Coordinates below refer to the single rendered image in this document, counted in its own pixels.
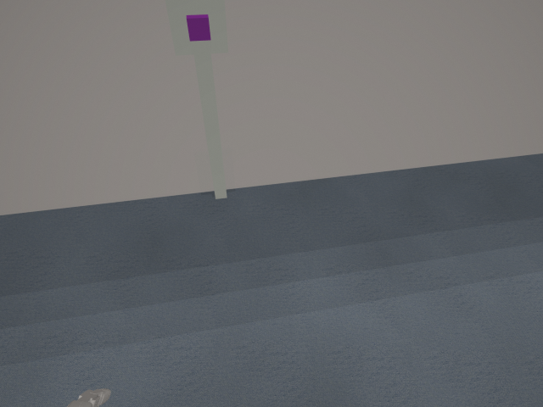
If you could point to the robot left hand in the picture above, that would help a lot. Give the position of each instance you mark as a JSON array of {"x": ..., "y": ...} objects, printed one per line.
[{"x": 91, "y": 398}]

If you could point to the button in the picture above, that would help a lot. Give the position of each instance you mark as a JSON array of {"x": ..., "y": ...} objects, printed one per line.
[{"x": 198, "y": 27}]

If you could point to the panel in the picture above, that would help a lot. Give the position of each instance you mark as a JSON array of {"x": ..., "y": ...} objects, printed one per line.
[{"x": 177, "y": 13}]

